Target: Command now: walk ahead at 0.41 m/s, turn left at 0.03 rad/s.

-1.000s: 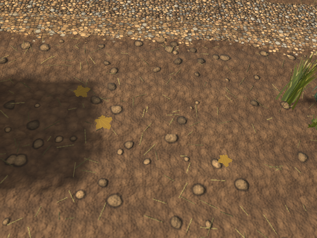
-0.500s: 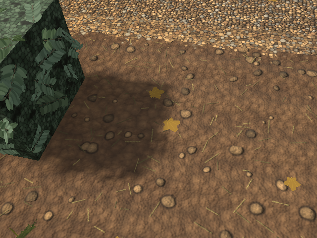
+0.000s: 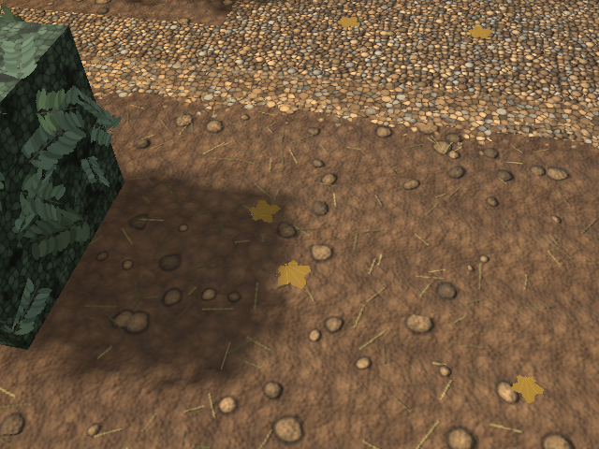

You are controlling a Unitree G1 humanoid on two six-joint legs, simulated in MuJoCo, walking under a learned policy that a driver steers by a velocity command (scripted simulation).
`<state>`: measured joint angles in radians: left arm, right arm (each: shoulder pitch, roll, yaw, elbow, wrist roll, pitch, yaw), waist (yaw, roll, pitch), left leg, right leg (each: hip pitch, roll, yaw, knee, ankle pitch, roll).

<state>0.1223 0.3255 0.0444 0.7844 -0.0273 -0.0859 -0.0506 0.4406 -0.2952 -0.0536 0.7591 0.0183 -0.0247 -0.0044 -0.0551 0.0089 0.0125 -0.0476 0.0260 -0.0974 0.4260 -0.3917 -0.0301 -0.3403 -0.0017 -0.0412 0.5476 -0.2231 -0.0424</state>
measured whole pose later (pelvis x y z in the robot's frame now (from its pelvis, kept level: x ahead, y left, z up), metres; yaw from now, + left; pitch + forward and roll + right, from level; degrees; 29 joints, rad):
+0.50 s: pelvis +0.25 +0.01 -0.01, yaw -2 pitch +2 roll -1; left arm 0.46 0.30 0.04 0.90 -0.02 -0.04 0.00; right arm 0.00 -0.25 -0.02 0.61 0.01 -0.10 0.05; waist 0.10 0.02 0.04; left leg -0.51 0.01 0.02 0.48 -0.01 0.06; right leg 0.12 0.02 0.01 0.32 -0.46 -0.02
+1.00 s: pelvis +0.51 -0.03 -0.01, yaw -17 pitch +1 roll +3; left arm 0.10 0.27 0.05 0.66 -0.01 -0.03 -0.06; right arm 0.29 -0.30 -0.08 0.83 0.02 -0.05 -0.01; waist -0.06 -0.03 0.06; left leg 0.08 0.03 0.27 0.35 -0.41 -0.04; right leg -0.56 -0.06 -0.04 0.60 -0.06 -0.06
